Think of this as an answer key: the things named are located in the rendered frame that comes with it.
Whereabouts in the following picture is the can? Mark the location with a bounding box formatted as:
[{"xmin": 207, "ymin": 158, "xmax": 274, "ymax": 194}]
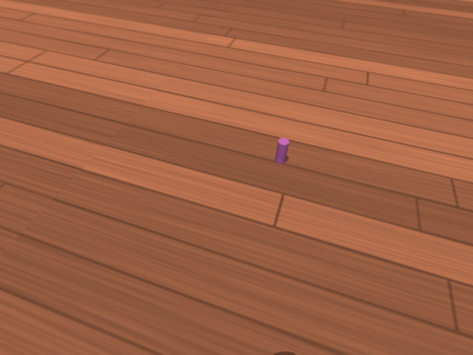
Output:
[{"xmin": 275, "ymin": 138, "xmax": 289, "ymax": 164}]

